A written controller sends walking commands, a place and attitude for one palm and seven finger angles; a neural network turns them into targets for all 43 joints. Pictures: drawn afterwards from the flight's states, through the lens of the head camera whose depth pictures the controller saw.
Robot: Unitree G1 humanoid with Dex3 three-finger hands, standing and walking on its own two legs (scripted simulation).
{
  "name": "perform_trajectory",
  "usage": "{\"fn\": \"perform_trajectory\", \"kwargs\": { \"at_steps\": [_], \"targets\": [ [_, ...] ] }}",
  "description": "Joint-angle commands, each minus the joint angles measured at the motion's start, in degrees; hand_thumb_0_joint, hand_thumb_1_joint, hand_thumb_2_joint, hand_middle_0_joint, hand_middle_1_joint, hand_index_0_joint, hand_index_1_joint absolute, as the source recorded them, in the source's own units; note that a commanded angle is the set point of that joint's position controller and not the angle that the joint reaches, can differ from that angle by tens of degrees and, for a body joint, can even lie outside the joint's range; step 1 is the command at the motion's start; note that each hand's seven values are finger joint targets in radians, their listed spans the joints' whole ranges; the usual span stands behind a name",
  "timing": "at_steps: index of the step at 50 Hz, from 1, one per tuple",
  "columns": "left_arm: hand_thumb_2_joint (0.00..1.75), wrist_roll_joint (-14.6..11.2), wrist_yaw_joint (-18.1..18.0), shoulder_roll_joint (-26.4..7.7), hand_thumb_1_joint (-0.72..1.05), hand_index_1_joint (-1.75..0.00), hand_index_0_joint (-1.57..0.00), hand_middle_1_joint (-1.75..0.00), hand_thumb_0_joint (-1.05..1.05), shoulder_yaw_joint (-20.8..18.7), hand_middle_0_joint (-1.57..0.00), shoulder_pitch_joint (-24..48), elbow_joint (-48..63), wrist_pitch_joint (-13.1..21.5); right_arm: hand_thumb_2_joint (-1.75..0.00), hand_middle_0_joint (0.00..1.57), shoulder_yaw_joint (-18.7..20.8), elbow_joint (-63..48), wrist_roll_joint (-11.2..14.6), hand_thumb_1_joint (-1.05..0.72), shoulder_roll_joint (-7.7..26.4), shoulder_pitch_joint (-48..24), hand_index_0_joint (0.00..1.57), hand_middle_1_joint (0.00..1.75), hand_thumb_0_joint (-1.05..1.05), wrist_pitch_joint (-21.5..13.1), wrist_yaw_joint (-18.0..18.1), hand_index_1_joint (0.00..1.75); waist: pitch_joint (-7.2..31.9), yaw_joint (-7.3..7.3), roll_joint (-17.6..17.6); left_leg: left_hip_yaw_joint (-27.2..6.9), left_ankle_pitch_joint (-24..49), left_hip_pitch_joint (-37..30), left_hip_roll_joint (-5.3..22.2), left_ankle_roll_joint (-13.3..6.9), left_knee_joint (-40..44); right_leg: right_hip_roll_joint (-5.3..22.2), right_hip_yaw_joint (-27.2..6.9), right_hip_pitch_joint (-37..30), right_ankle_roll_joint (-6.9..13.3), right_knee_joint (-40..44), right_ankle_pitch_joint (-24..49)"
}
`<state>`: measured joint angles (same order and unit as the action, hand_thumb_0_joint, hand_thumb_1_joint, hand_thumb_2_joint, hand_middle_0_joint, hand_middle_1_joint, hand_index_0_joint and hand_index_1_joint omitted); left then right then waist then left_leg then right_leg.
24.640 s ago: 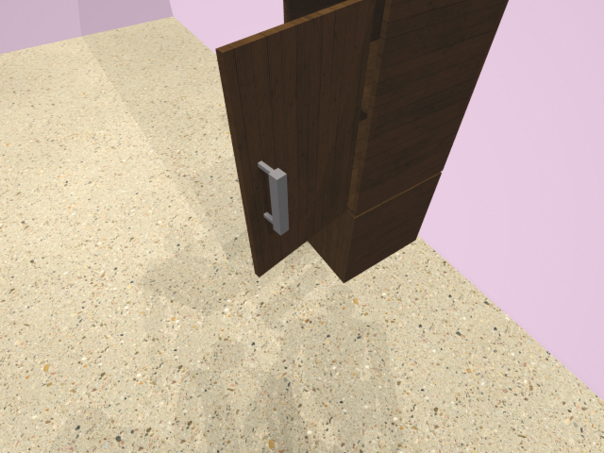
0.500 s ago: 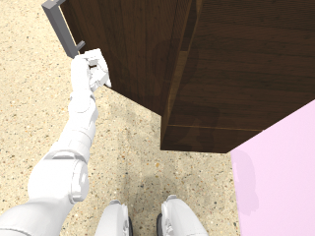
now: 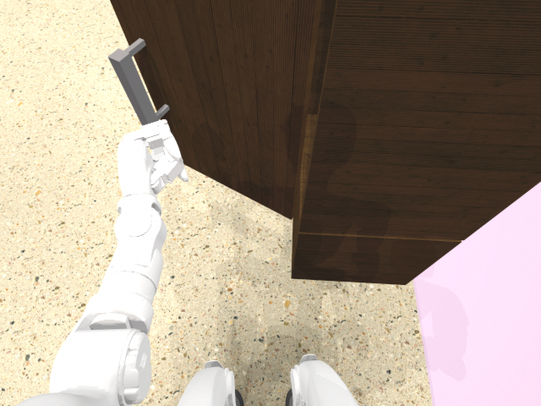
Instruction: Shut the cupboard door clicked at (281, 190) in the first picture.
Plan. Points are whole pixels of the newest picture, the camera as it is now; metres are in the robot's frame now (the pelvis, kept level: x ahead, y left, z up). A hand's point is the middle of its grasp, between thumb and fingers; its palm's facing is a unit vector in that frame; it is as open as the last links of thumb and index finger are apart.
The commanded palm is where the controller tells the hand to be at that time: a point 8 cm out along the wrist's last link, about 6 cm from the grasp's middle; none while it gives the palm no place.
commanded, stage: draw the hand back to the body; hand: left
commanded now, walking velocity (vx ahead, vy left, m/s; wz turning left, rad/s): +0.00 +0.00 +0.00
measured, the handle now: (145, 87) +0.66 +0.19 +0.03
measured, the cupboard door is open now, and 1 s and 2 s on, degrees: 63 63 63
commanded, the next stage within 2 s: step back with the hand held close in 1.38 s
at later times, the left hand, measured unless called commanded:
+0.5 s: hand (62, 227) +0.32 +0.20 +0.15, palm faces +0.09 -0.98 -0.20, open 3.1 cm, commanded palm +0.28 +0.25 +0.17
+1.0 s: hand out of the picture +0.22 +0.32 +0.25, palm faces +0.45 -0.79 -0.42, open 6.1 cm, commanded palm +0.16 +0.35 +0.27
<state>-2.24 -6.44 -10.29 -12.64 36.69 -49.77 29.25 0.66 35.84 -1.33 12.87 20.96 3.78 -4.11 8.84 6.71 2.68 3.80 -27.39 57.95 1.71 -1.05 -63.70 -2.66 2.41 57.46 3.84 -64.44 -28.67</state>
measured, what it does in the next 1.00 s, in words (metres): rises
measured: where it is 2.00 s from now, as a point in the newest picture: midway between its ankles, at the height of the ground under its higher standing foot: outside the picture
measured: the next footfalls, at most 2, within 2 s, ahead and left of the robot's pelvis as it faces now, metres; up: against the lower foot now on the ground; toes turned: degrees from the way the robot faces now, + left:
none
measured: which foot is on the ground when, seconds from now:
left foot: down 0.00-1.00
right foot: down 0.00-1.00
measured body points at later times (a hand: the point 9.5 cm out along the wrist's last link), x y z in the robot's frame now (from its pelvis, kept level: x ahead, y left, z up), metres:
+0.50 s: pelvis +0.02 +0.03 +0.07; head +0.03 +0.02 +0.52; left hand +0.31 +0.25 +0.16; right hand +0.21 -0.21 -0.01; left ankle +0.02 +0.11 -0.65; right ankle +0.01 -0.08 -0.65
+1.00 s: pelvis +0.04 +0.04 +0.09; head +0.02 +0.02 +0.54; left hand +0.19 +0.36 +0.27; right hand +0.23 -0.16 +0.00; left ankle +0.02 +0.11 -0.65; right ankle +0.01 -0.08 -0.65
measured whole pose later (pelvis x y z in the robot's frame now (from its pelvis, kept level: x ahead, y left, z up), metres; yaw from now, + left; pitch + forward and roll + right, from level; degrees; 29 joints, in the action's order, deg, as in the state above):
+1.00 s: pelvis +0.04 +0.04 +0.09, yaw +3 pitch -3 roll -1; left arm -5.2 -5.7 -22.3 -18.8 -26.1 23.2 0.1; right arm -3.2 34.4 1.5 12.7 11.6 -1.4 3.2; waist 0.1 -3.3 4.1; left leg 2.1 -14.3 6.9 -3.0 -4.0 -24.1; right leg 0.2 2.7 4.1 -0.1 -21.9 -14.8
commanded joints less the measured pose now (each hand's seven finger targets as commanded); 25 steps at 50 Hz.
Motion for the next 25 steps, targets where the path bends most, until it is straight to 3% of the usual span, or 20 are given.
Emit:
{"fn": "perform_trajectory", "kwargs": {
  "at_steps": [1,3,6,7,9,13,15,16,18,20,22,23,25],
  "targets": [
    [0.90,-2.07,2.14,-8.01,0.90,-1.50,-1.30,-1.50,0.00,3.95,-1.30,13.10,22.85,-0.41,-0.90,0.20,3.57,-7.31,2.30,-0.90,9.03,3.79,0.20,0.30,0.00,-1.61,1.50,0.30,26.12,-1.18,-6.61,-2.24,14.93,-17.01,-2.26,-1.64,10.27,1.51,-6.37,-29.87,-5.44,16.43,28.17],
    [0.90,-4.58,3.41,-5.24,0.90,-1.50,-1.30,-1.50,0.00,6.70,-1.30,11.55,26.14,-3.03,-0.90,0.20,3.24,-7.62,3.13,-0.90,9.07,2.39,0.20,0.30,0.00,-2.02,2.61,0.30,21.21,-0.52,-7.43,-2.17,12.29,-20.00,-2.32,-1.85,12.66,1.76,-6.30,-29.50,-5.47,20.47,22.17],
    [0.90,-7.07,4.64,-6.23,0.90,-1.50,-1.30,-1.50,0.00,6.06,-1.30,8.96,28.13,-4.48,-0.90,0.20,2.70,-7.09,3.77,-0.90,9.03,-0.30,0.20,0.30,0.00,-3.14,4.24,0.30,14.82,-0.80,-8.01,-2.51,8.69,-21.64,-2.30,-1.83,15.59,2.32,-6.62,-29.05,-4.99,24.92,14.15],
    [0.90,-7.06,4.90,-7.11,0.90,-1.50,-1.30,-1.50,0.00,5.51,-1.30,6.86,28.28,-4.50,-0.90,0.20,2.46,-7.02,3.84,-0.90,9.04,-0.98,0.20,0.30,0.00,-3.50,4.57,0.30,13.42,-1.69,-7.52,-2.83,8.61,-22.80,-2.21,-1.75,16.71,2.17,-5.83,-28.86,-4.46,25.20,13.23],
    [0.90,-6.88,5.38,-7.14,0.90,-1.50,-1.30,-1.50,0.00,6.01,-1.30,2.87,29.79,-4.34,-0.90,0.20,2.02,-7.26,4.01,-0.90,8.64,-2.46,0.20,0.30,0.00,-4.22,4.84,0.30,11.84,-2.67,-3.07,-2.84,9.23,-26.21,-2.21,-1.69,18.38,2.19,-5.00,-28.36,-3.97,25.59,13.26],
    [0.90,-6.68,7.30,-8.49,0.90,-1.41,-1.22,-1.41,0.00,5.93,-1.22,-7.83,34.15,-5.65,-0.90,0.20,1.53,-9.04,4.39,-0.90,8.77,-4.95,0.20,0.30,0.00,-4.99,4.52,0.30,11.31,-5.36,0.84,-3.75,13.95,-31.92,-1.85,-1.28,21.53,1.64,-2.36,-30.25,-2.83,24.27,19.16],
    [0.90,-7.75,8.27,-9.52,0.90,-1.35,-1.16,-1.35,0.00,4.91,-1.16,-11.27,38.58,-7.23,-0.90,0.20,1.31,-10.42,4.83,-0.90,8.56,-7.18,0.20,0.30,0.00,-5.21,4.49,0.30,10.84,-6.28,0.67,-3.81,15.53,-33.45,-1.70,-1.12,22.99,1.67,-1.87,-32.08,-2.65,24.61,20.74],
    [0.90,-3.62,6.29,-11.67,0.90,-1.32,-1.13,-1.32,0.00,8.86,-1.13,-14.04,42.64,-10.68,-0.90,0.20,1.50,-12.10,5.31,-0.90,6.85,-10.09,0.20,0.30,0.00,-2.84,5.59,0.30,13.66,-6.60,-3.13,-3.82,16.22,-36.26,-1.74,-0.98,26.30,3.09,-4.84,-37.85,-3.14,28.15,20.56],
    [0.90,-4.04,4.83,-12.07,0.90,-1.26,-1.08,-1.26,0.00,7.92,-1.08,-16.71,49.83,-14.35,-0.90,0.20,1.11,-14.08,5.51,-0.90,6.68,-12.06,0.20,0.30,0.00,-1.86,7.19,0.30,10.89,-6.34,-4.03,-3.57,17.35,-37.32,-1.78,-1.40,28.13,3.68,-4.92,-40.94,-3.70,30.93,22.41],
    [0.90,-3.45,3.57,-13.28,0.90,-1.20,-1.02,-1.20,0.00,7.32,-1.02,-19.00,53.57,-16.89,-0.90,0.20,0.45,-13.67,5.52,-0.90,6.45,-13.73,0.20,0.30,0.00,-1.52,8.13,0.30,7.26,-6.40,-0.78,-3.72,18.83,-40.47,-1.33,-1.43,30.42,3.50,-4.00,-40.91,-3.35,32.52,23.93],
    [0.90,-3.17,2.79,-13.53,0.90,-1.14,-0.97,-1.14,0.00,7.20,-0.97,-20.22,56.55,-18.93,-0.90,0.20,-0.10,-13.55,5.47,-0.90,6.32,-14.66,0.20,0.30,0.00,-1.62,8.85,0.30,3.85,-6.11,-1.01,-4.52,19.36,-43.14,-0.96,-1.45,32.85,3.05,-3.13,-41.06,-2.98,34.69,23.20],
    [0.90,-3.08,2.56,-13.93,0.90,-1.11,-0.94,-1.11,0.00,7.11,-0.94,-21.02,58.34,-19.80,-0.90,0.20,-0.16,-13.51,5.36,-0.90,6.45,-14.80,0.20,0.30,0.00,-1.81,9.35,0.30,3.46,-6.13,-2.58,-4.82,20.24,-44.69,-0.80,-1.63,33.91,2.89,-2.77,-42.01,-2.91,35.75,23.35],
    [0.90,-2.90,1.97,-14.15,0.90,-1.05,-0.89,-1.05,0.00,6.21,-0.89,-23.58,60.23,-21.55,-0.90,0.20,-0.79,-13.28,5.16,-0.90,6.16,-15.34,0.20,0.30,0.00,-2.30,9.70,0.30,2.36,-6.40,-0.78,-5.41,21.36,-47.68,-0.56,-1.44,36.00,2.75,-2.17,-43.10,-2.65,37.17,23.53]
  ]
}}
